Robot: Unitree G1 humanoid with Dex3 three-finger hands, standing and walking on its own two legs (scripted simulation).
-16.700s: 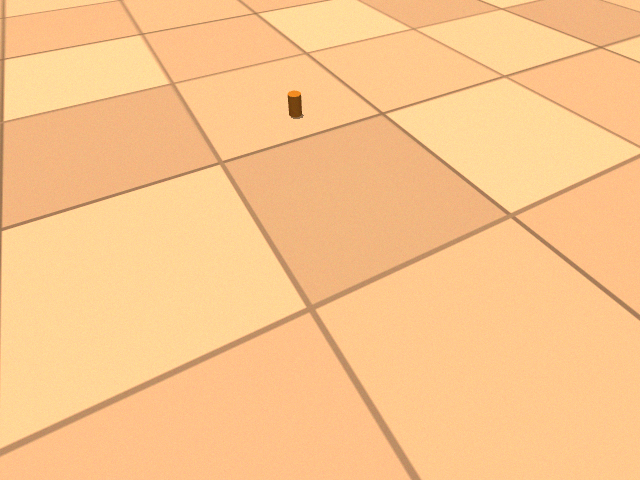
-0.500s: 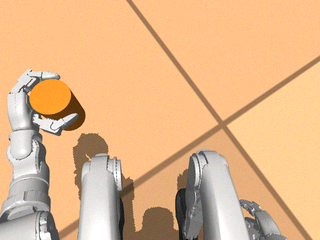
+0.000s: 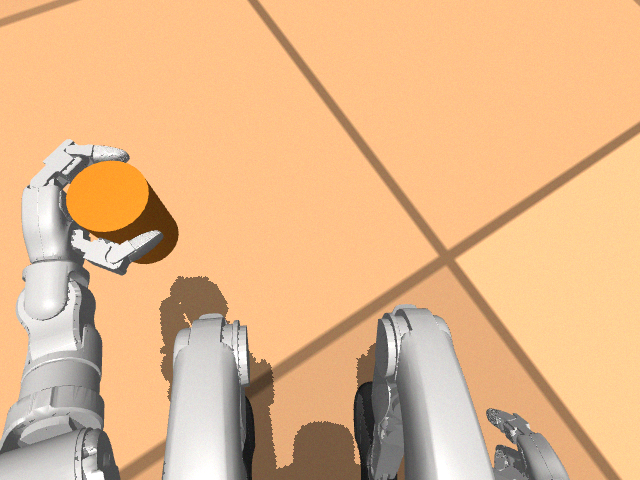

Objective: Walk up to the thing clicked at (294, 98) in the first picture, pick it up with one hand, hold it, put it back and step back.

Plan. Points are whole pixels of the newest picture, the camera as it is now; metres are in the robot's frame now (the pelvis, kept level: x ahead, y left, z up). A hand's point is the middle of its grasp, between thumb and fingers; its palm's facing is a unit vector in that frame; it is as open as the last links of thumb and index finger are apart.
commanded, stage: lift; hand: left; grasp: from the side
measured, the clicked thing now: (130, 218) +0.44 +0.23 -0.06
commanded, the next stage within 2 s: hold in 1.94 s
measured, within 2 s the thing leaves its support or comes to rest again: neither
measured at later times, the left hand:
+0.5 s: hand (52, 169) +0.40 +0.22 +0.12, palm faces +0.15 -0.99 -0.06, open 11.0 cm
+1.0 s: hand out of the picture +0.39 +0.21 +0.28, palm faces +0.17 -0.99 -0.05, open 11.0 cm
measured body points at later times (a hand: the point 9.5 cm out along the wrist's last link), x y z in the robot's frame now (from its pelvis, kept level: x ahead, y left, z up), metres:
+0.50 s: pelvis +0.02 +0.00 +0.11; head +0.19 +0.03 +0.52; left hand +0.39 +0.27 +0.12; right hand +0.18 -0.25 -0.02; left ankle +0.08 +0.13 -0.36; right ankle +0.09 -0.12 -0.36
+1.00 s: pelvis +0.05 +0.00 +0.25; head +0.15 +0.03 +0.69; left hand +0.38 +0.26 +0.28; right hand +0.21 -0.24 +0.14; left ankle +0.08 +0.13 -0.36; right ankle +0.09 -0.12 -0.36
